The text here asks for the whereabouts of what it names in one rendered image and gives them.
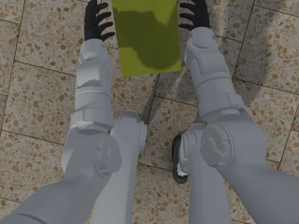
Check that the right robot upper arm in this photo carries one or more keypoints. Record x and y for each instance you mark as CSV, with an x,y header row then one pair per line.
x,y
237,149

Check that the robot right hand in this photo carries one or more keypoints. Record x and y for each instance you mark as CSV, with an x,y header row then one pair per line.
x,y
200,17

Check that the left robot forearm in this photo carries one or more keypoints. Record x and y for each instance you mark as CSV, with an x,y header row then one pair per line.
x,y
93,91

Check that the robot left hand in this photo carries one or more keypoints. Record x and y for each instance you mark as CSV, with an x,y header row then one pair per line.
x,y
91,21

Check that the right robot forearm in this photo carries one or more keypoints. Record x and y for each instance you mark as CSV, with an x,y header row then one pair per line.
x,y
211,79

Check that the robot right foot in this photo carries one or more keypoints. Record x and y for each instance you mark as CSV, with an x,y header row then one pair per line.
x,y
181,179

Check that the left robot upper arm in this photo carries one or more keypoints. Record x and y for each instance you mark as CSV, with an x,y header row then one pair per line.
x,y
88,163

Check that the carton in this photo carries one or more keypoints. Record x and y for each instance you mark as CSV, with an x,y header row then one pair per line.
x,y
147,36

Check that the left robot thigh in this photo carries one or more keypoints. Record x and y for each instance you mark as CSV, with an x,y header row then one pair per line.
x,y
114,205

